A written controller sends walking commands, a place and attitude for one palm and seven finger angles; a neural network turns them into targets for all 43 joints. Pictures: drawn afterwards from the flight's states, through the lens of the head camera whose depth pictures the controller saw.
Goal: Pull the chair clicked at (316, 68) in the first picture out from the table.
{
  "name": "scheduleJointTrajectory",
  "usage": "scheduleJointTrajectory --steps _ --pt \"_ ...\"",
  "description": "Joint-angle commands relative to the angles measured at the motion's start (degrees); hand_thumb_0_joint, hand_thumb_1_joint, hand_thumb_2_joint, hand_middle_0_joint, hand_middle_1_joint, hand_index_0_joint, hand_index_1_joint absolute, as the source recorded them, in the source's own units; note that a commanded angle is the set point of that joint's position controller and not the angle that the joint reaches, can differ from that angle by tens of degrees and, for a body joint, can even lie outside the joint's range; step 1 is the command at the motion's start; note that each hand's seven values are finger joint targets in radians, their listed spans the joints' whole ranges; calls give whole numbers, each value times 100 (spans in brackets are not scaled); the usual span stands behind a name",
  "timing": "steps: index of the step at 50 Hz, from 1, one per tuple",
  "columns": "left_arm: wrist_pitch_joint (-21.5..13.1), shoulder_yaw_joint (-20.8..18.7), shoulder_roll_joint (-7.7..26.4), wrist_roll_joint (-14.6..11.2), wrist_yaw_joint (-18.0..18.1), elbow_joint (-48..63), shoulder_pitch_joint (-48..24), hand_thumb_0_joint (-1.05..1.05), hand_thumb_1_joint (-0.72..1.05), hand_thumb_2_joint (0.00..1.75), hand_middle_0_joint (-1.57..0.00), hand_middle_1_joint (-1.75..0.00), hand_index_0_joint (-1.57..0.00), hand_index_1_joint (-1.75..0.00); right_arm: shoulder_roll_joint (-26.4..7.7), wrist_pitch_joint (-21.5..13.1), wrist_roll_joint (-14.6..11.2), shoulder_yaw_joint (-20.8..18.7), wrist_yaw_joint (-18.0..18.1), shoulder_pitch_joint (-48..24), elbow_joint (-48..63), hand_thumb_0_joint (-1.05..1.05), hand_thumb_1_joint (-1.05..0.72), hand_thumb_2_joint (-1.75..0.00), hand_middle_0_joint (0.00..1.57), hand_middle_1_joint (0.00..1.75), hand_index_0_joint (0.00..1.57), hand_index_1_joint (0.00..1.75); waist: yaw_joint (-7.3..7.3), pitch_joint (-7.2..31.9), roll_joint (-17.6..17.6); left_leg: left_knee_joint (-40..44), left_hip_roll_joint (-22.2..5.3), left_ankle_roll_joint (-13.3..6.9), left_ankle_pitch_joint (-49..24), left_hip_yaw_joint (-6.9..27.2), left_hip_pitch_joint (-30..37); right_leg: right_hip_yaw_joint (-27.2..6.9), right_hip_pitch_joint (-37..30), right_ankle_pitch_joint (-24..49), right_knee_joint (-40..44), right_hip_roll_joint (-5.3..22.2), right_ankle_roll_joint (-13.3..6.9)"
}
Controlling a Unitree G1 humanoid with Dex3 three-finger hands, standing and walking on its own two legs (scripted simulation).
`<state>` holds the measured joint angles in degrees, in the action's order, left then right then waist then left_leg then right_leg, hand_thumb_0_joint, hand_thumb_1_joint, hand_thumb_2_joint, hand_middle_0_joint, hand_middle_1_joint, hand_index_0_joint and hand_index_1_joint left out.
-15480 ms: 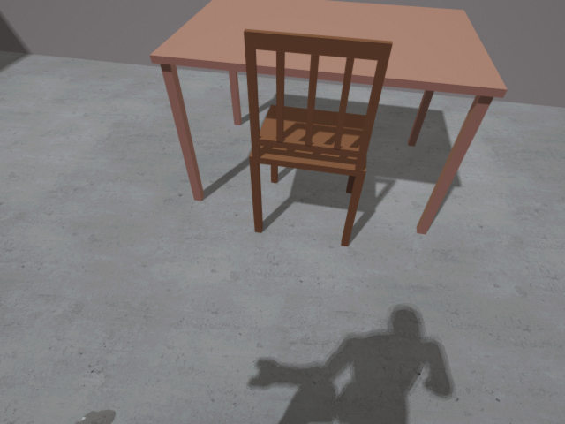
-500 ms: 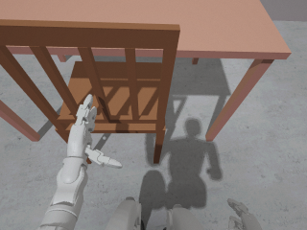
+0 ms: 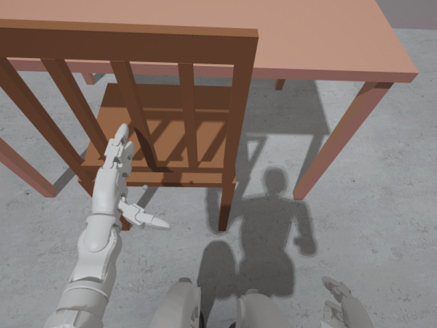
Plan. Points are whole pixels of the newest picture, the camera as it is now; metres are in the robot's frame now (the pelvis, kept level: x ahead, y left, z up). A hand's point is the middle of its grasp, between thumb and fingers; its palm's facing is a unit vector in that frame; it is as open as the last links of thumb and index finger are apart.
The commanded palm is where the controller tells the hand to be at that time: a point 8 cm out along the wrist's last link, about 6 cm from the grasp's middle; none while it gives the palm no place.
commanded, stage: push the fingers through the gap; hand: left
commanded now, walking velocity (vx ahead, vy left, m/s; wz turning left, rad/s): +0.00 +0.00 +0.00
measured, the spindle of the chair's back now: (140, 123) +0.49 +0.18 +0.03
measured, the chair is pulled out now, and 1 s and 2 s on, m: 0.00 0.00 0.00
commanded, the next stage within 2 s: hook a spindle and tug to test in 1.40 s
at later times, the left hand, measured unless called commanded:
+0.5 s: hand (149, 161) +0.41 +0.15 +0.02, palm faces +0.01 -1.00 -0.03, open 16.9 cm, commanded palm +0.39 +0.20 +0.03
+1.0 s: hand (154, 137) +0.47 +0.15 +0.03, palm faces +0.05 -1.00 -0.03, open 16.9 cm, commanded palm +0.44 +0.19 +0.02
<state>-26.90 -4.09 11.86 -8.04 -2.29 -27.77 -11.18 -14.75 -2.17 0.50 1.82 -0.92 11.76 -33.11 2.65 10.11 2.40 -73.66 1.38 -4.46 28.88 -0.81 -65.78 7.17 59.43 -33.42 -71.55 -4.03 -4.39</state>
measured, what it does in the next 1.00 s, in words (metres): stands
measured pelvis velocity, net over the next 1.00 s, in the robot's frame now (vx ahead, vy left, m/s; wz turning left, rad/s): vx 0.00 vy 0.01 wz -0.03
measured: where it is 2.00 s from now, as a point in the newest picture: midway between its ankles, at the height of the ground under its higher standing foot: outside the picture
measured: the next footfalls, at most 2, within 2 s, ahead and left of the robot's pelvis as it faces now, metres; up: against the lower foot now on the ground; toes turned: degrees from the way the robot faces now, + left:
none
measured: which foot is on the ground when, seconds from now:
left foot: down 0.00-1.00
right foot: down 0.00-1.00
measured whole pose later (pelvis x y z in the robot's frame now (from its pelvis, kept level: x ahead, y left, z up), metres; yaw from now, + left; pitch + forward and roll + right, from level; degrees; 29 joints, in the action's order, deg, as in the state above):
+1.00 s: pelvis +0.00 +0.01 +0.00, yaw -2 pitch +25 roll -4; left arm -29.7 -13.6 16.0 -4.4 -0.5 -54.1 -37.4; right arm -14.7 1.2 2.1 1.5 -2.7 16.6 -36.4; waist 7.3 10.0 2.8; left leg -74.0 0.8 -5.2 28.5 -1.7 -70.7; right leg 6.2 64.6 -32.5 -71.6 -4.5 -3.6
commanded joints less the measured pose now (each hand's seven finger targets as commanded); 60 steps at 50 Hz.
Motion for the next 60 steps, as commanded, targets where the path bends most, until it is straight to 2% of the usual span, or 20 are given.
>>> scheduleJointTrajectory --steps 1,4,6,8,11,12,17,20,30,31,33,36,37,40,44,46,49,51,57,60 --pt "-280 -366 706 -24 9 1057 -1691 0 -50 30 -6 -8 -6 -8 -898 -187 -28 -377 45 215 605 0 -90 -90 20 30 20 30 122 2284 214 944 -204 275 -1256 721 2319 -728 -368 1253 1120 211 224" --pt "-148 -485 752 -91 8 1029 -1658 0 -50 30 -6 -8 -6 -8 -883 -133 -37 -386 16 263 616 0 -90 -90 20 30 20 30 83 2506 87 969 -193 289 -1589 683 2423 -725 -638 1636 1136 206 245" --pt "-86 -588 856 -69 11 755 -1673 0 -50 30 -6 -8 -6 -8 -887 -91 -51 -371 23 292 602 0 -90 -90 20 30 20 30 121 2318 -88 947 -192 260 -1542 626 2159 -754 -695 1676 1153 191 257" --pt "-114 -450 709 -56 23 699 -1967 0 -50 30 -6 -8 -6 -8 -853 -75 -49 -358 12 309 566 0 -90 -90 20 30 20 30 210 2099 -118 931 -189 239 -1394 605 1996 -765 -622 1575 1175 202 271" --pt "-270 -540 850 -20 55 659 -2466 0 -50 30 -6 -8 -6 -8 -869 -102 -42 -359 41 339 487 0 -90 -90 20 30 20 30 283 1953 -59 884 -193 218 -1176 590 1903 -811 -480 1329 1218 193 255" --pt "-338 -648 940 -19 60 663 -2478 0 -50 30 -6 -8 -6 -8 -886 -118 -30 -372 42 351 470 0 -90 -90 20 30 20 30 223 2044 105 901 -197 247 -1188 614 2008 -802 -430 1285 1198 195 237" --pt "-397 -432 721 15 -6 283 -2686 0 -50 30 -6 -8 -6 -8 -913 -131 -5 -389 -2 473 372 0 -90 -90 20 30 20 30 289 2213 357 956 -237 307 -1339 750 2423 -694 -106 1262 1136 177 220" --pt "-300 -597 877 49 -12 -155 -2853 0 -50 30 -6 -8 -6 -8 -964 -74 -10 -397 0 547 317 0 -90 -90 20 30 20 30 325 2085 191 990 -241 313 -1248 769 2298 -669 -32 1173 1158 166 221" --pt "-516 -833 1029 179 250 -267 -3592 0 -50 30 -6 -8 -6 -8 -964 14 62 -434 -80 753 267 0 -90 -90 20 30 20 30 312 2670 392 967 -288 410 -1823 867 2763 -603 36 1501 987 139 208" --pt "-513 -761 970 208 251 -389 -3694 0 -50 30 -6 -8 -6 -8 -975 28 74 -435 -91 790 249 0 -90 -90 20 30 20 30 395 2674 307 944 -300 402 -1881 914 2747 -580 90 1535 950 130 215" --pt "-502 -802 1003 277 256 -614 -3651 0 -50 30 -6 -8 -6 -8 -981 81 72 -441 -112 827 212 0 -90 -90 20 30 20 30 385 2533 346 972 -325 437 -1808 946 2721 -559 216 1439 943 129 213" --pt "-401 -649 801 316 228 -1005 -3860 0 -50 30 -6 -8 -6 -8 -976 148 62 -446 -141 884 186 0 -90 -90 20 30 20 30 508 2276 250 993 -317 384 -1572 943 2592 -551 330 1291 1019 123 216" --pt "-396 -831 989 302 239 -1105 -3939 0 -50 30 -6 -8 -6 -8 -1009 170 66 -442 -134 908 168 0 -90 -90 20 30 20 30 497 2267 127 984 -310 364 -1491 925 2468 -575 273 1265 1042 124 223" --pt "-428 -858 1050 308 215 -1282 -4366 0 -50 30 -6 -8 -6 -8 -982 204 74 -417 -115 951 137 0 -90 -90 20 30 20 30 588 2245 124 902 -265 296 -1406 801 2253 -641 163 1288 1083 123 236" --pt "-675 -1047 1343 300 197 -1008 -4881 0 -50 30 -6 -8 -6 -8 -984 197 110 -419 -108 992 112 0 -90 -90 20 30 20 30 536 2709 576 853 -286 361 -1736 852 2656 -651 213 1439 981 120 202" --pt "-710 -1011 1282 315 192 -1136 -4924 0 -50 30 -6 -8 -6 -8 -977 198 124 -420 -122 1036 89 0 -90 -90 20 30 20 30 590 2793 580 826 -302 369 -1843 890 2735 -631 284 1498 948 108 209" --pt "-622 -1197 1498 382 184 -1794 -4995 0 -50 30 -6 -8 -6 -8 -1003 264 143 -394 -127 1141 -19 0 -90 -90 20 30 20 30 673 2502 297 740 -263 289 -1642 784 2220 -667 174 1453 979 98 235" --pt "-554 -1350 1632 426 149 -2114 -4888 0 -50 30 -6 -8 -6 -8 -1006 304 143 -384 -138 1195 32 0 -90 -90 20 30 20 30 613 2483 200 710 -215 244 -1531 681 1902 -721 -39 1461 983 108 233" --pt "-685 -1062 1321 260 -31 -1331 -5016 0 -50 30 -6 -8 -6 -8 -984 365 109 -432 -180 1163 138 0 -90 -90 20 30 20 30 562 3023 686 793 -288 317 -2086 789 2754 -670 19 1791 989 88 199" --pt "-658 -1040 1308 237 -32 -1334 -4732 0 -50 30 -6 -8 -6 -8 -995 395 91 -450 -181 1170 105 0 -90 -90 20 30 20 30 578 2897 484 833 -309 327 -2061 805 2729 -658 -3 1771 1041 75 214"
